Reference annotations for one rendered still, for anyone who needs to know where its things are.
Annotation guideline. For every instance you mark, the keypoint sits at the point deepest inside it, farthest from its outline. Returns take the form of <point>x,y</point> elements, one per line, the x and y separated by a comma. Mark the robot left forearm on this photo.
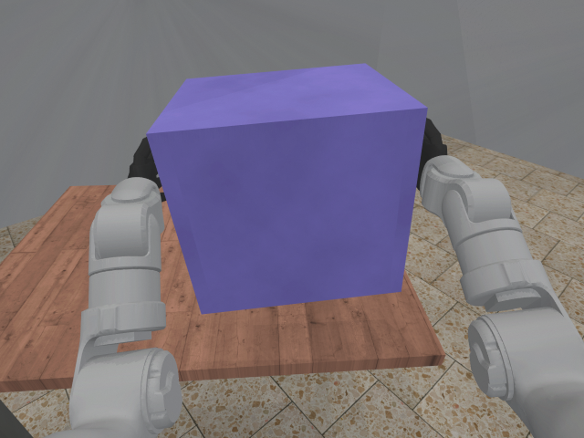
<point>124,272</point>

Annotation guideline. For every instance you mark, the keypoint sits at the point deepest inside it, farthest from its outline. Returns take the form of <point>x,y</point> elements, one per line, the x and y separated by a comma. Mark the carton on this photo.
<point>290,186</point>

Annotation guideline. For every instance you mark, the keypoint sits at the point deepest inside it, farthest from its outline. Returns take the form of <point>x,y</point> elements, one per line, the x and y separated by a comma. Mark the robot right forearm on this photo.
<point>498,270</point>

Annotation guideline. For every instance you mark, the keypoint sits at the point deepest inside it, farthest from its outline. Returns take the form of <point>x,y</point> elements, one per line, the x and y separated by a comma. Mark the robot left upper arm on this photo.
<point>129,394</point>

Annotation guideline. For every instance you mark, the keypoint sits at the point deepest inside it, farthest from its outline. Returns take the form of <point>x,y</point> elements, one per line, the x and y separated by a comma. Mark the table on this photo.
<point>44,287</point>

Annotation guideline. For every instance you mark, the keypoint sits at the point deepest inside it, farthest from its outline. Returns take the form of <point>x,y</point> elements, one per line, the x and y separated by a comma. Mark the right robot hand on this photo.
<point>432,146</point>

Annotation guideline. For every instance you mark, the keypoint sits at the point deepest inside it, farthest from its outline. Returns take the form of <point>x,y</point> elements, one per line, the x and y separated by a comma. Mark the robot right upper arm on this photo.
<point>533,360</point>

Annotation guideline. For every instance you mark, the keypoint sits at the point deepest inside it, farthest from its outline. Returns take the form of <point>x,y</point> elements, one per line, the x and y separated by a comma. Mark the left robot hand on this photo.
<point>143,165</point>

